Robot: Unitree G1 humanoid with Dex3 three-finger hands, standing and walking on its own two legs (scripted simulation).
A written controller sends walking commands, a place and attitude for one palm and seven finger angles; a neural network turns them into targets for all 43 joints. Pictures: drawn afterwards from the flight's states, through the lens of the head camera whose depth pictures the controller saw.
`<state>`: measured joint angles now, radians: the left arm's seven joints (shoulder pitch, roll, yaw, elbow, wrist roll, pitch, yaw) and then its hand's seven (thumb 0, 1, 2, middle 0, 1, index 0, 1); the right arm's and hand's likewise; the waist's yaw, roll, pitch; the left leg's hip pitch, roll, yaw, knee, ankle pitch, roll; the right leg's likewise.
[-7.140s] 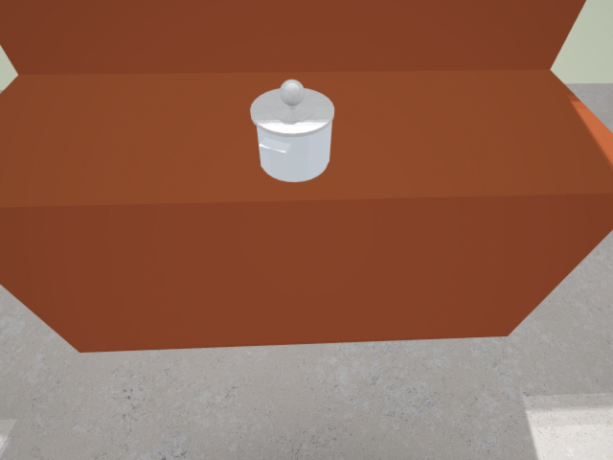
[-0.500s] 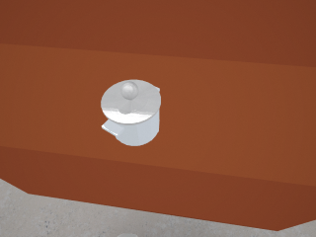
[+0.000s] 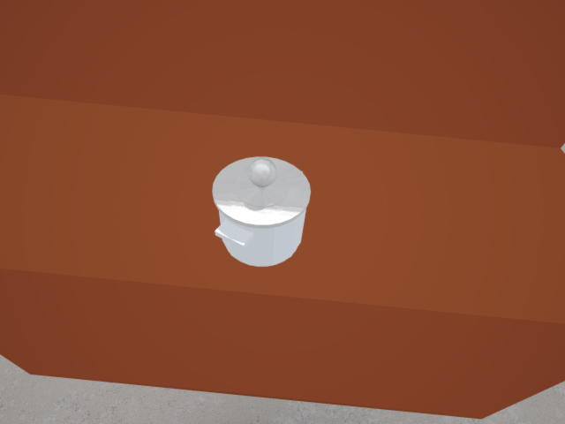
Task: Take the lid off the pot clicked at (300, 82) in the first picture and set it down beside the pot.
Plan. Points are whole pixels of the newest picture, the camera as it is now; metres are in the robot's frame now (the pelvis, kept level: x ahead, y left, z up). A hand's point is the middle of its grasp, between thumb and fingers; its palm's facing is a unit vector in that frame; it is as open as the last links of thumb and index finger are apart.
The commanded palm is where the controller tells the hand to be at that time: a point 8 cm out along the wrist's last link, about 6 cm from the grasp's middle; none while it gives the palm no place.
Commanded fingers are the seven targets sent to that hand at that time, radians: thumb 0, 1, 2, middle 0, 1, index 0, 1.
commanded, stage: come to a stop and stand still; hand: left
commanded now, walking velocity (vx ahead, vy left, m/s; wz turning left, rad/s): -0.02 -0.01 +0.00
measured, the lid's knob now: (262, 172) +0.45 +0.07 +0.12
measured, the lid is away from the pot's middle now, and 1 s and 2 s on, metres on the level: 0.00 0.00 0.00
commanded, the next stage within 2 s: look again from close up in 0.14 s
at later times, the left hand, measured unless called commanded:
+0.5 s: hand out of the picture -0.02 +0.16 -0.18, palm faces +0.03 -0.98 -0.18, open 7.3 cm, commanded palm none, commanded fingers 0.00 0.90 0.90 -0.20 -0.30 -0.20 -0.30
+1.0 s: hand out of the picture +0.01 +0.17 -0.18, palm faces +0.03 -0.99 -0.16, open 7.3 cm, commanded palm none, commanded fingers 0.00 0.90 0.90 -0.20 -0.30 -0.20 -0.30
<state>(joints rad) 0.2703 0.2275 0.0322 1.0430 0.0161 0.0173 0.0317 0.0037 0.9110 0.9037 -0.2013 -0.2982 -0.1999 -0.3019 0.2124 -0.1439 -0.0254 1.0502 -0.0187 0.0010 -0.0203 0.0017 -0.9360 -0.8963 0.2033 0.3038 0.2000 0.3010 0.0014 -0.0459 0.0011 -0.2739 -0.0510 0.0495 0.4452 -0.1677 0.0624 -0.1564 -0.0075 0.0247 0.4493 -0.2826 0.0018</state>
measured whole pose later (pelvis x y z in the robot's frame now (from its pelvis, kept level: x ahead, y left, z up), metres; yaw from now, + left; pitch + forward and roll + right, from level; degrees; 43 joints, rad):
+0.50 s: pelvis +0.00 +0.00 -0.01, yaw +1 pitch +0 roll -1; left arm 0.37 0.12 -0.01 1.07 0.02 -0.01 0.05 0.00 0.91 0.90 -0.20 -0.30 -0.20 -0.30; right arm 0.35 -0.13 0.00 1.07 -0.02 0.00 -0.02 0.01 -0.91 -0.90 0.20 0.30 0.19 0.30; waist -0.02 0.02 0.01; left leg -0.36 -0.03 0.03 0.60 -0.24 0.06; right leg -0.22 0.01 0.00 0.57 -0.35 0.00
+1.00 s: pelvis +0.02 +0.00 +0.00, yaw +1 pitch -1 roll -1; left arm 0.34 0.17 -0.02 1.04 0.02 -0.01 0.05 0.00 0.91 0.90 -0.20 -0.30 -0.20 -0.30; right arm 0.22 -0.15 0.01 1.06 0.00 -0.03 -0.03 0.01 -0.93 -0.90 0.20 0.30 0.20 0.30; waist 0.01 -0.04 0.03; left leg -0.26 -0.04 0.03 0.50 -0.23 0.06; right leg -0.12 0.01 0.01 0.45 -0.32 0.00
